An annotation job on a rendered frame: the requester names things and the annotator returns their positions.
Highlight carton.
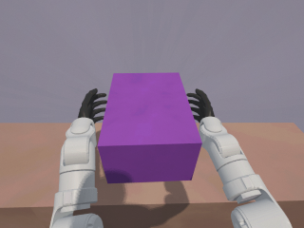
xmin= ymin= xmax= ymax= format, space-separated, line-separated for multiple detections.
xmin=97 ymin=72 xmax=202 ymax=184

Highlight right robot hand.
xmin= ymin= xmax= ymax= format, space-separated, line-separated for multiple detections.
xmin=186 ymin=88 xmax=215 ymax=123

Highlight right robot forearm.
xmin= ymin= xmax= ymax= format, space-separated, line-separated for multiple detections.
xmin=199 ymin=116 xmax=293 ymax=228

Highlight left robot upper arm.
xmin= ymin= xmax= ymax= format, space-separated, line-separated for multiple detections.
xmin=52 ymin=213 xmax=104 ymax=228

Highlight right robot upper arm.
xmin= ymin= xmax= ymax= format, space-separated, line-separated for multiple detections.
xmin=231 ymin=199 xmax=291 ymax=228

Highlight pedestal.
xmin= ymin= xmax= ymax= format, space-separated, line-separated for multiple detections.
xmin=0 ymin=123 xmax=304 ymax=228

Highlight left robot forearm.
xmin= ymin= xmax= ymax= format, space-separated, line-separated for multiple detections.
xmin=49 ymin=117 xmax=98 ymax=228

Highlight left robot hand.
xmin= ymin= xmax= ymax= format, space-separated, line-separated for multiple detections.
xmin=78 ymin=88 xmax=107 ymax=123

